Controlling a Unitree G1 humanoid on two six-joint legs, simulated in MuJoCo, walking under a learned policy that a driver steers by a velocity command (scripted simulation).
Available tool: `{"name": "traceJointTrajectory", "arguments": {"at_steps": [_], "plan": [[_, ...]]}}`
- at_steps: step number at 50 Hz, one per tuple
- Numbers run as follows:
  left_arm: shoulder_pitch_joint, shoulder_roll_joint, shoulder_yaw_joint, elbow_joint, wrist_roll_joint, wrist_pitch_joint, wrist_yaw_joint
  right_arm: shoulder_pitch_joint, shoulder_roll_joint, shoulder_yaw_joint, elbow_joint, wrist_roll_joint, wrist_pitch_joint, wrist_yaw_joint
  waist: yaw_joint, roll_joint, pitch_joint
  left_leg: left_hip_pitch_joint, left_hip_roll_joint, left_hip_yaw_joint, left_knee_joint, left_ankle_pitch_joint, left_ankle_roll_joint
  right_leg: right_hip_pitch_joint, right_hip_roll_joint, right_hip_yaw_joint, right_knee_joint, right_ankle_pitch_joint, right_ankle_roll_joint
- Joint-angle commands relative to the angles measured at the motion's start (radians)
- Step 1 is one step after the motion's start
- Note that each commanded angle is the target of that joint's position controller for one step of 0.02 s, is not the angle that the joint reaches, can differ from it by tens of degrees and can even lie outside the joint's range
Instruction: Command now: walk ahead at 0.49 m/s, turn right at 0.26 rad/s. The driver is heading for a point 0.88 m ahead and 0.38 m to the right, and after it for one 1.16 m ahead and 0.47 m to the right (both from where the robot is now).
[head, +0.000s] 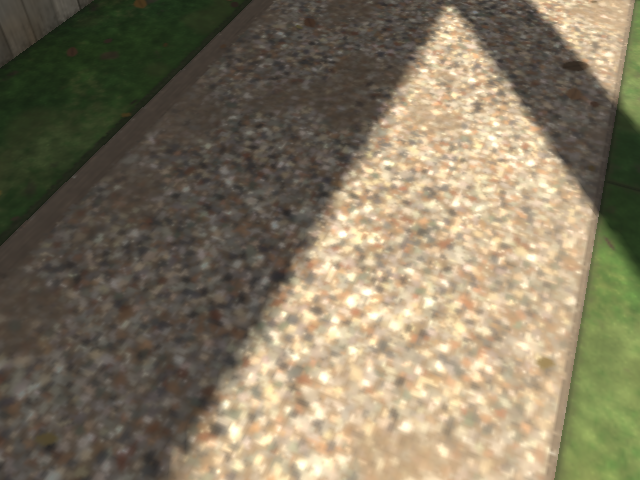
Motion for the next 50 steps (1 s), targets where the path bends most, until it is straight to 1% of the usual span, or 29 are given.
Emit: {"name": "traceJointTrajectory", "arguments": {"at_steps": [1,6,9,11,12,13,14,15,16,17,18,19,20,23,25,28,30,33,35,36,37,38,39,40,41,42,43,45,50], "plan": [[-0.013,0.036,0.005,-0.049,0.000,-0.008,-0.010,-0.075,-0.149,-0.029,-0.062,0.000,-0.021,-0.015,0.024,0.087,0.045,-0.085,0.268,-0.089,-0.158,0.147,0.125,0.029,0.007,0.010,-0.155,0.183,0.005],[-0.161,0.015,-0.010,-0.122,-0.004,-0.014,-0.036,0.004,-0.167,-0.032,-0.008,0.010,-0.002,-0.025,-0.037,0.068,0.078,0.081,0.313,-0.007,-0.133,0.191,0.102,-0.005,0.039,-0.031,-0.324,0.220,-0.020],[-0.195,0.024,-0.009,-0.168,-0.004,-0.015,-0.060,0.013,-0.179,-0.038,0.007,0.017,0.025,-0.029,-0.033,0.081,0.074,0.211,0.351,0.018,-0.040,0.360,0.080,-0.033,0.063,-0.070,-0.363,0.078,-0.054],[-0.136,0.059,0.009,-0.178,-0.003,-0.012,-0.068,-0.014,-0.210,-0.046,-0.005,0.017,0.043,-0.040,0.014,0.124,0.008,0.242,0.350,0.052,0.108,0.732,0.054,0.089,0.125,-0.139,-0.356,-0.038,-0.090],[-0.029,0.094,0.030,-0.160,-0.004,-0.009,-0.067,-0.026,-0.219,-0.047,-0.012,0.014,0.055,-0.047,0.074,0.137,-0.061,0.225,0.336,0.076,0.264,0.880,0.034,0.231,0.168,-0.166,-0.363,-0.063,-0.114],[0.138,0.153,0.064,-0.122,-0.008,-0.006,-0.057,-0.033,-0.210,-0.041,-0.025,0.014,0.061,-0.056,0.157,0.111,-0.149,0.110,0.295,0.105,0.491,0.846,-0.002,0.483,0.191,-0.140,-0.412,-0.012,-0.155],[0.284,0.274,0.102,-0.105,-0.002,0.004,-0.036,0.030,-0.140,-0.014,-0.068,-0.005,0.043,-0.052,0.168,-0.063,-0.291,-0.277,0.205,0.117,0.874,0.463,-0.063,0.898,-0.042,0.248,-0.402,-0.039,-0.292],[0.259,0.264,0.092,-0.122,-0.019,0.001,-0.035,0.048,-0.065,0.017,-0.079,-0.014,0.003,-0.032,0.119,-0.175,-0.406,-0.585,0.005,-0.055,1.143,-0.384,-0.102,1.114,-0.212,0.748,-0.584,-0.167,-0.433],[0.264,0.191,0.068,-0.125,-0.006,-0.001,-0.033,-0.053,-0.153,-0.006,-0.101,0.026,-0.035,-0.013,0.169,-0.103,-0.367,-0.700,0.072,-0.194,1.191,-0.361,-0.069,1.102,-0.189,0.688,-0.632,-0.212,-0.383],[0.220,0.149,0.058,-0.131,0.000,-0.004,-0.029,-0.126,-0.161,-0.004,-0.127,0.049,-0.053,-0.007,0.158,-0.046,-0.239,-0.728,0.118,-0.177,1.144,-0.284,-0.046,0.973,-0.151,0.533,-0.636,-0.164,-0.339],[0.153,0.129,0.052,-0.144,0.002,-0.007,-0.028,-0.148,-0.151,-0.004,-0.131,0.033,-0.060,-0.012,0.110,0.045,-0.139,-0.692,0.158,-0.167,1.034,-0.218,-0.045,0.803,-0.108,0.423,-0.653,-0.063,-0.311],[0.099,0.094,0.041,-0.162,0.008,-0.009,-0.025,-0.148,-0.165,-0.014,-0.125,0.012,-0.051,-0.020,0.073,0.049,-0.097,-0.619,0.190,-0.164,0.948,-0.180,-0.053,0.684,-0.075,0.347,-0.676,0.031,-0.292],[0.070,0.087,0.037,-0.179,0.016,-0.008,-0.023,-0.133,-0.160,-0.017,-0.126,0.003,-0.038,-0.020,0.044,0.028,-0.075,-0.563,0.198,-0.166,0.915,-0.160,-0.065,0.601,-0.051,0.324,-0.701,0.080,-0.294],[0.076,0.119,0.048,-0.187,0.007,-0.011,-0.009,-0.127,-0.124,-0.012,-0.138,-0.009,-0.009,-0.024,0.020,0.015,-0.046,-0.528,0.191,-0.136,0.782,-0.096,-0.118,0.478,-0.019,0.243,-0.736,0.189,-0.305],[0.104,0.142,0.056,-0.181,0.001,-0.009,0.004,-0.208,-0.106,-0.004,-0.165,-0.010,-0.005,-0.027,0.044,0.010,-0.020,-0.523,0.172,-0.125,0.619,0.036,-0.141,0.435,0.017,0.193,-0.739,0.179,-0.277],[0.152,0.148,0.060,-0.170,-0.006,0.001,0.014,-0.321,-0.081,0.007,-0.194,-0.001,-0.013,-0.018,0.093,-0.020,-0.015,-0.433,0.116,-0.113,0.388,0.237,-0.145,0.399,0.063,0.163,-0.716,0.077,-0.224],[0.190,0.150,0.062,-0.157,-0.010,0.006,0.015,-0.368,-0.094,0.003,-0.212,0.012,-0.019,-0.011,0.112,-0.033,-0.014,-0.400,0.096,-0.125,0.324,0.275,-0.141,0.421,0.045,0.207,-0.696,0.020,-0.211],[0.210,0.136,0.061,-0.151,-0.013,0.015,0.021,-0.372,-0.137,-0.012,-0.221,0.017,-0.030,-0.001,0.098,-0.050,-0.020,-0.387,0.095,-0.166,0.253,0.201,-0.113,0.526,0.004,0.301,-0.608,-0.024,-0.191],[0.193,0.135,0.063,-0.158,-0.007,0.022,0.023,-0.312,-0.158,-0.025,-0.208,0.018,-0.039,0.001,0.059,-0.078,-0.030,-0.312,0.092,-0.156,0.231,0.114,-0.079,0.554,-0.006,0.345,-0.538,0.010,-0.173],[0.183,0.111,0.055,-0.165,-0.004,0.024,0.021,-0.227,-0.177,-0.038,-0.185,0.013,-0.044,-0.004,0.014,-0.073,-0.071,-0.185,0.095,-0.142,0.196,0.108,-0.052,0.538,0.034,0.329,-0.456,0.052,-0.148],[0.180,0.056,0.033,-0.182,0.005,0.021,0.016,-0.098,-0.219,-0.052,-0.171,-0.005,-0.048,-0.012,-0.047,-0.013,-0.191,0.046,0.214,-0.240,0.220,0.071,0.004,0.453,0.092,0.268,-0.233,-0.001,-0.113],[0.305,-0.009,0.013,-0.207,-0.015,0.013,0.016,0.026,-0.308,-0.076,-0.147,-0.021,-0.036,-0.017,-0.023,0.260,-0.347,0.424,0.445,-0.641,0.176,-0.118,0.158,0.115,0.238,0.121,0.116,-0.313,-0.035],[0.327,0.053,0.015,-0.207,-0.024,0.008,0.017,0.043,-0.255,-0.066,-0.135,0.006,-0.027,-0.008,-0.023,0.356,-0.348,0.453,0.518,-0.889,0.084,-0.352,0.192,-0.064,0.192,0.114,0.300,-0.509,-0.020],[0.248,0.134,0.037,-0.202,-0.025,0.012,0.017,-0.010,-0.179,-0.046,-0.152,0.013,-0.021,-0.011,-0.043,0.230,-0.206,0.335,0.479,-0.759,0.060,-0.409,0.147,-0.118,0.142,0.122,0.369,-0.423,-0.013],[0.176,0.141,0.041,-0.215,-0.016,0.018,0.018,-0.059,-0.153,-0.036,-0.159,0.006,-0.012,-0.014,-0.038,0.154,-0.119,0.212,0.437,-0.608,0.056,-0.301,0.111,-0.104,0.106,0.081,0.368,-0.347,-0.007],[0.134,0.130,0.043,-0.229,-0.005,0.020,0.016,-0.098,-0.130,-0.028,-0.153,0.001,-0.007,-0.014,-0.020,0.131,-0.049,0.097,0.393,-0.496,0.031,-0.177,0.101,-0.081,0.078,0.072,0.319,-0.292,-0.005],[0.129,0.115,0.046,-0.234,-0.005,0.024,0.011,-0.119,-0.112,-0.021,-0.147,-0.005,-0.008,-0.016,0.004,0.154,-0.024,0.028,0.362,-0.415,0.007,-0.097,0.090,-0.040,0.048,0.071,0.281,-0.255,-0.006],[0.141,0.072,0.040,-0.238,-0.015,0.036,0.004,-0.129,-0.109,-0.022,-0.132,-0.001,-0.014,-0.016,0.021,0.176,-0.010,-0.035,0.335,-0.305,-0.040,-0.015,0.095,0.005,0.028,0.044,0.239,-0.226,-0.003],[0.064,0.039,0.028,-0.278,-0.007,0.042,-0.005,-0.117,-0.163,-0.042,-0.094,0.002,-0.019,-0.018,0.017,0.121,0.004,-0.001,0.346,-0.133,-0.082,0.183,0.117,-0.046,0.011,0.028,0.048,-0.053,0.014]]}}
